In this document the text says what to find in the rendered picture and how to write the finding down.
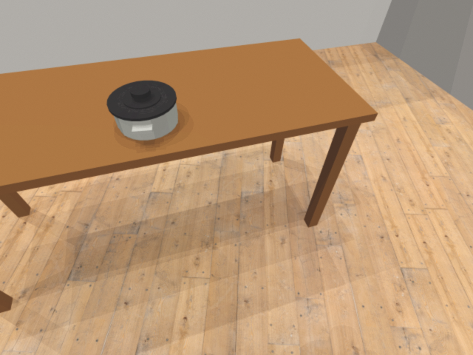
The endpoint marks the knob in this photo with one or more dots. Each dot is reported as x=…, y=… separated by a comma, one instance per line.
x=140, y=91

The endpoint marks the table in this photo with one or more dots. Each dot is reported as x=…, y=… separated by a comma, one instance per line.
x=55, y=125

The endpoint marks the pot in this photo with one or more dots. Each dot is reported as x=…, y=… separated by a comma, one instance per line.
x=150, y=129

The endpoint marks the lid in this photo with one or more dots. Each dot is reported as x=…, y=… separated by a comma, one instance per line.
x=123, y=106

